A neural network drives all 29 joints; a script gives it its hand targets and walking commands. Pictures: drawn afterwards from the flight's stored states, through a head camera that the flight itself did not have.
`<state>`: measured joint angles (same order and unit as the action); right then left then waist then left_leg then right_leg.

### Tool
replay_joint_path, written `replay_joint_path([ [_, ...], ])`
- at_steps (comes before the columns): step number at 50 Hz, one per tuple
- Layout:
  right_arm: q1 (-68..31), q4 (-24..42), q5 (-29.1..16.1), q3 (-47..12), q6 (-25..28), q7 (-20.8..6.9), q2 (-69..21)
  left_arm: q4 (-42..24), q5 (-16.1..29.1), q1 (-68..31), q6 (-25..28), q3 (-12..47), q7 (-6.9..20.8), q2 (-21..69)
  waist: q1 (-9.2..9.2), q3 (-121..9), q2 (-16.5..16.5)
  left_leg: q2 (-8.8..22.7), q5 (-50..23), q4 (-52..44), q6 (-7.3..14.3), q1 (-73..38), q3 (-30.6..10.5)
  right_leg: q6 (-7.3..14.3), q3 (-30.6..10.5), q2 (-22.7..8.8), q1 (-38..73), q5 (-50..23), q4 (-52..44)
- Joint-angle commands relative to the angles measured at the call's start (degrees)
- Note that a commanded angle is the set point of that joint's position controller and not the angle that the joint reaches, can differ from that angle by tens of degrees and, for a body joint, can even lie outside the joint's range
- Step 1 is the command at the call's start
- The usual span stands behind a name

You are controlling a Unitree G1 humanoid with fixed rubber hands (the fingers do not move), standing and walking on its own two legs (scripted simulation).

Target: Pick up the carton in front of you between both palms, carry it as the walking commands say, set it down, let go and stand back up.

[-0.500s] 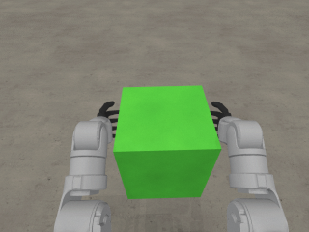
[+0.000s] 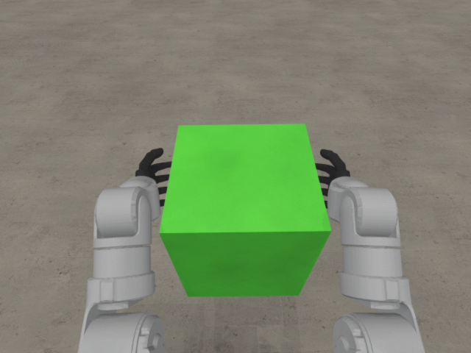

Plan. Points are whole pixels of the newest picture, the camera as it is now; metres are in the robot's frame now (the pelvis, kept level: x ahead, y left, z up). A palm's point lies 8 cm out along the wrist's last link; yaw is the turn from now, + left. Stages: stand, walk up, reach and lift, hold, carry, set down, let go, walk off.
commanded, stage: carry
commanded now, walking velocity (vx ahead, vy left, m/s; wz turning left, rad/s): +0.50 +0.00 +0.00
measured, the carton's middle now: (242, 216) +0.35 +0.01 +0.05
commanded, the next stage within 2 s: none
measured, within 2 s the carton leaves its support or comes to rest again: neither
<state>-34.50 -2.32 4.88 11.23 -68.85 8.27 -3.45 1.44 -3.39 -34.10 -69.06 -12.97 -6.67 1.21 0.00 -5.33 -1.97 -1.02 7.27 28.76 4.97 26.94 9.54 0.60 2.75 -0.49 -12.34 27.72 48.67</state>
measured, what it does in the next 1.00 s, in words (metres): walks ahead: right foot, then left foot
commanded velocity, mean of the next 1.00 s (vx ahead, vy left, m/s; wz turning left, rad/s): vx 0.49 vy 0.00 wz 0.00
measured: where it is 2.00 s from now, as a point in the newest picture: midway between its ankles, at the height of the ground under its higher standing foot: (235, 237)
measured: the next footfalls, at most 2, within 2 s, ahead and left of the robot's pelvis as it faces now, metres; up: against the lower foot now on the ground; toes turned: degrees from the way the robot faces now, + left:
right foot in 0.42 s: +0.43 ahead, -0.12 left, +0.00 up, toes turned -9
left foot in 0.94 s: +0.76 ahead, +0.12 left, +0.00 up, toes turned +12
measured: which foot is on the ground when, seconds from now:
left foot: down 0.00-0.46, up 0.48-0.92, down 0.94-1.00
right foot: up 0.00-0.40, down 0.42-0.96, up 0.98-1.00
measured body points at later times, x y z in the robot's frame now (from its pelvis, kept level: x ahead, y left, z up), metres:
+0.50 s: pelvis +0.30 -0.03 +0.00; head +0.27 -0.04 +0.45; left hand +0.57 +0.12 +0.08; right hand +0.58 -0.18 +0.08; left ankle +0.12 +0.07 -0.67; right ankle +0.39 -0.11 -0.72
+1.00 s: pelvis +0.60 +0.02 +0.00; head +0.57 +0.03 +0.45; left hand +0.87 +0.17 +0.07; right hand +0.87 -0.13 +0.08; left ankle +0.68 +0.11 -0.73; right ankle +0.42 -0.11 -0.68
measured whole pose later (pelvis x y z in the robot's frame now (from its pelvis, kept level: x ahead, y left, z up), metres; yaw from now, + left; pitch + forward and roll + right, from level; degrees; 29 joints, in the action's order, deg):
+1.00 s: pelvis +0.60 +0.02 +0.00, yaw +0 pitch +4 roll +1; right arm -9.9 14.1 7.1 5.3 -69.7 4.8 -7.7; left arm -16.2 -6.9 -9.2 -70.5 -7.3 -4.7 6.8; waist -0.5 -8.5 -2.5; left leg 2.7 8.5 31.2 4.2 26.4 12.9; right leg -1.9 5.2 -5.5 -9.5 27.0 48.7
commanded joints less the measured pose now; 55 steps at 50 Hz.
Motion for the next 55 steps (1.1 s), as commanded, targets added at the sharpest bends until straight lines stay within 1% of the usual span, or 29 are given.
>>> replay_joint_path([
  [1, -31.0, 6.0, -22.5, -36.1, -0.8, -14.5, -58.9, -5.3, 23.8, -34.6, -1.8, 39.6, 15.1, 62.3, -1.48, -26.3, 13.1, 22.5, -15.2, -8.0, 9.9, -47.1, -34.5, 0.0, -3.1, -0.6, -31.2, 1.7, 23.4],
  [2, -30.9, 8.5, -22.6, -36.5, -0.9, -14.9, -60.3, -6.3, 23.6, -33.2, -1.6, 39.7, 15.2, 64.1, -1.31, -24.2, 7.1, 21.2, -15.2, -9.3, 7.7, -42.8, -30.0, 0.0, -3.5, -2.7, -30.4, -2.3, 20.1],
  [3, -30.4, 10.8, -22.7, -37.2, -0.9, -15.2, -61.8, -7.5, 23.0, -31.0, -1.4, 40.0, 15.1, 65.5, -1.04, -22.0, 5.1, 20.2, -15.6, -11.2, 5.7, -38.7, -25.8, -0.3, -3.4, -4.4, -29.0, -5.3, 15.6],
  [5, -27.5, 14.6, -22.7, -38.6, -0.6, -15.8, -63.0, -10.4, 21.8, -26.3, -0.8, 41.3, 14.9, 66.9, -0.79, -21.5, 7.1, 18.1, -15.6, -14.1, 3.9, -35.3, -19.8, -1.6, -1.5, -4.3, -24.7, -8.2, 8.2],
  [10, -13.5, 21.4, -21.4, -42.9, 0.3, -17.3, -60.6, -17.2, 17.9, -11.9, 1.3, 45.5, 14.0, 65.0, -1.0, -19.2, 9.6, 14.9, -20.7, -14.9, 3.4, -36.3, -11.6, -3.5, 3.3, -3.3, -24.6, -14.6, -5.2],
  [13, -4.5, 21.5, -21.6, -43.7, 0.4, -18.5, -59.9, -20.4, 17.4, -5.0, 1.1, 47.5, 14.1, 63.2, -1.28, -15.5, 10.9, 14.3, -23.0, -15.4, 2.8, -34.9, -9.3, -3.0, 5.3, -3.0, -23.8, -20.2, -10.9],
  [17, -1.9, 23.5, -21.9, -44.6, -0.2, -18.5, -56.1, -22.7, 19.4, -2.7, 0.0, 48.2, 15.2, 60.1, -1.49, -10.8, 11.4, 13.9, -26.9, -14.0, 1.6, -33.8, -6.6, -1.3, 7.1, -1.9, -20.6, -24.9, -17.9],
  [20, -1.1, 23.7, -21.6, -45.0, -0.8, -18.2, -53.8, -21.3, 19.4, -0.2, -0.9, 47.4, 15.8, 57.7, -0.2, -12.2, 9.8, 11.9, -32.8, -2.7, -1.4, -28.9, -1.4, 0.3, 11.5, 1.5, -4.2, -26.4, -25.3],
  [21, -0.5, 23.3, -21.5, -45.1, -1.0, -18.1, -53.0, -20.3, 19.1, 0.9, -1.0, 46.8, 16.0, 57.2, 0.26, -15.3, 7.5, 10.0, -28.2, 5.0, -3.0, -22.5, 0.8, 0.7, 11.7, 1.4, 7.3, -23.3, -24.9],
  [22, -0.6, 23.0, -21.3, -45.1, -1.3, -18.2, -51.9, -19.4, 18.6, 2.5, -1.2, 46.2, 16.1, 56.0, 1.3, -18.5, 0.3, 8.3, -9.8, 18.2, -4.8, -13.2, 1.1, 2.3, -3.7, -10.0, 16.7, -17.6, -26.5],
  [23, -1.7, 23.5, -21.5, -45.9, -1.8, -18.1, -52.6, -16.9, 17.9, 2.2, -0.8, 45.3, 16.3, 55.5, 1.23, -21.2, -14.1, 0.5, 11.4, 33.0, -6.6, 5.2, -1.0, 10.7, -29.1, -23.4, 28.7, -12.9, -31.5],
  [24, -2.3, 23.2, -21.6, -46.0, -1.7, -18.3, -52.9, -16.7, 18.5, 3.2, -0.5, 45.4, 16.5, 56.9, 0.97, -19.5, -13.2, 1.3, 19.9, 41.1, -5.3, 11.5, -7.8, 12.7, -33.3, -24.5, 26.3, -15.8, -34.7],
  [25, -3.4, 23.0, -22.0, -46.4, -1.2, -18.5, -54.6, -17.8, 19.0, 2.0, -0.1, 45.7, 16.6, 58.4, 0.92, -17.9, -9.7, 4.1, 19.5, 43.1, -4.0, 12.4, -9.4, 11.8, -27.5, -22.7, 22.6, -19.0, -34.4],
  [26, -4.2, 23.0, -22.3, -46.7, -0.6, -18.7, -56.1, -18.7, 19.6, 0.3, 0.4, 46.3, 16.8, 60.2, 0.82, -17.1, -4.2, 6.2, 16.7, 42.5, -3.5, 12.2, -10.0, 10.3, -22.6, -21.3, 19.2, -18.9, -34.4],
  [27, -4.6, 22.8, -22.2, -47.0, 0.0, -18.7, -57.0, -19.5, 20.1, -1.6, 0.8, 47.0, 17.0, 61.4, 0.58, -15.4, -0.8, 8.0, 13.0, 38.6, -3.6, 11.1, -10.3, 8.6, -18.2, -20.1, 14.3, -17.4, -36.0],
  [28, -4.9, 22.6, -22.2, -47.3, 0.4, -18.5, -58.0, -20.1, 20.5, -2.9, 1.2, 47.5, 17.1, 61.7, 0.45, -15.0, -1.2, 8.7, 10.6, 35.2, -3.9, 8.7, -9.7, 7.4, -14.4, -18.8, 10.5, -14.3, -37.7],
  [30, -3.6, 22.5, -21.8, -47.4, 1.1, -18.0, -58.4, -21.0, 21.2, -2.9, 1.5, 48.0, 17.2, 61.1, 0.48, -14.4, -3.2, 8.2, 8.4, 29.3, -4.9, 6.8, -7.5, 7.0, -9.4, -17.2, 7.5, -11.1, -40.1],
  [33, -1.1, 22.9, -20.4, -46.9, 1.3, -17.1, -57.3, -21.8, 21.6, -1.4, 1.3, 48.2, 17.5, 59.2, 0.45, -12.7, -4.5, 8.2, 4.5, 19.2, -6.4, 8.1, -5.2, 7.6, -5.8, -16.6, 8.5, -11.5, -42.7],
  [38, 0.9, 23.8, -19.8, -46.0, -0.2, -16.5, -54.5, -22.5, 20.8, 1.1, -0.3, 47.0, 17.3, 55.7, 0.75, -8.6, -4.9, 6.7, -3.6, 7.0, -6.1, 8.3, -1.6, 6.2, -0.3, -14.2, 11.8, -20.9, -41.7],
  [43, -0.3, 23.5, -20.8, -45.5, -2.1, -17.0, -52.3, -20.9, 19.3, 1.8, -1.7, 45.8, 16.7, 54.0, 1.04, -5.1, -6.7, 5.4, -4.2, 0.0, -4.7, 5.8, 0.4, 4.9, 2.5, -13.8, 15.3, -30.1, -37.1],
  [45, -0.7, 23.0, -21.1, -45.2, -2.4, -17.3, -52.3, -20.6, 19.3, 1.0, -2.0, 46.0, 16.6, 54.2, 0.7, -6.5, -6.5, 3.5, -2.0, -3.2, -3.8, -2.3, 3.4, 3.7, 4.7, -13.1, 14.2, -35.7, -30.3],
  [46, 0.0, 22.1, -21.1, -44.8, -2.4, -17.4, -52.4, -20.6, 19.3, 0.5, -2.1, 46.3, 16.5, 54.5, -0.13, -9.4, -4.1, 1.0, 0.4, -4.7, -3.5, -12.4, 5.8, 2.3, 7.8, -10.8, 10.7, -39.5, -21.5],
  [47, 1.0, 21.1, -20.9, -44.2, -2.3, -17.5, -52.4, -20.5, 19.3, 0.4, -2.1, 46.5, 16.5, 54.2, -1.13, -13.7, -0.2, 5.2, 2.9, -4.5, -3.0, -25.5, 0.3, 0.3, 9.3, -9.1, 2.5, -33.9, -10.8],
  [48, 1.5, 19.4, -19.8, -43.4, -1.7, -17.7, -52.2, -22.0, 20.1, -1.6, -2.6, 47.5, 16.4, 55.1, -2.0, -19.7, 14.6, 20.6, 9.0, -9.6, 4.7, -38.9, -26.0, -3.3, 8.7, -3.1, -13.5, -21.8, 7.8],
  [49, 2.4, 18.6, -20.2, -43.4, -1.1, -17.8, -54.0, -22.3, 20.4, -2.8, -2.5, 48.1, 16.7, 55.7, -1.91, -18.9, 22.2, 24.8, 2.4, -15.7, 8.4, -43.4, -38.9, -3.2, 4.7, 1.7, -26.5, -0.2, 16.8],
  [50, 0.9, 20.5, -21.0, -43.7, -0.7, -17.9, -55.4, -21.5, 20.8, -3.3, -1.8, 48.7, 16.8, 57.8, -1.48, -18.7, 16.7, 24.8, -3.4, -13.9, 8.2, -42.3, -34.3, -1.6, -0.4, -1.9, -29.3, 0.8, 23.3],
  [52, -1.0, 22.4, -22.1, -45.1, 0.5, -18.2, -59.4, -21.7, 21.0, -3.0, -0.1, 48.9, 17.0, 60.8, -1.2, -17.7, 6.0, 22.7, -17.0, -12.2, 5.0, -34.3, -23.4, -0.4, -2.3, -6.1, -26.8, -3.8, 21.0],
  [53, -1.7, 23.0, -22.5, -45.8, 1.2, -18.4, -60.5, -21.9, 20.6, -2.5, 0.6, 49.2, 16.9, 61.6, -0.8, -17.2, 5.3, 21.4, -18.5, -13.0, 2.9, -30.7, -18.5, -0.4, -2.4, -7.0, -24.0, -6.6, 16.0],
  [55, -1.2, 24.1, -23.0, -46.4, 2.0, -18.7, -60.7, -21.8, 20.0, -0.5, 1.7, 49.7, 16.4, 63.4, -0.44, -17.4, 8.1, 19.1, -22.8, -13.7, 1.7, -27.6, -11.4, -1.2, 0.4, -5.5, -19.8, -8.9, 8.7],
])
